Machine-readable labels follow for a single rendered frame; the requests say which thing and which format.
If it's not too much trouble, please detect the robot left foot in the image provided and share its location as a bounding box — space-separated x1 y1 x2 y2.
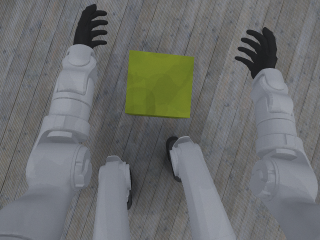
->
127 168 132 210

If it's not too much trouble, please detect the carton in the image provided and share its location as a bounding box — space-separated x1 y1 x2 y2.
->
125 50 195 119

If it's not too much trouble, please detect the left robot hand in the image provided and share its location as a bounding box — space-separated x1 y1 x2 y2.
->
73 4 108 49

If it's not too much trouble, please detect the robot right thigh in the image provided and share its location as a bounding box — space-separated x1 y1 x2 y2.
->
169 141 238 240

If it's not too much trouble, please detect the right robot upper arm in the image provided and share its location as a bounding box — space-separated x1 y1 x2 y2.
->
249 157 320 240

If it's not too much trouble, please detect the left robot upper arm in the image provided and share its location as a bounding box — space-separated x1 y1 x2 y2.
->
0 142 92 240

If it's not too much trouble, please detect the left robot forearm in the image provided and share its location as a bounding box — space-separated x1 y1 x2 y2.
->
26 44 98 186

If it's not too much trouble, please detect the right robot hand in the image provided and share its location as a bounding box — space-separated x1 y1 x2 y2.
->
235 27 278 79

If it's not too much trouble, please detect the right robot forearm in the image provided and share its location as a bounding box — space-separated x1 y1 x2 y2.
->
250 68 318 198

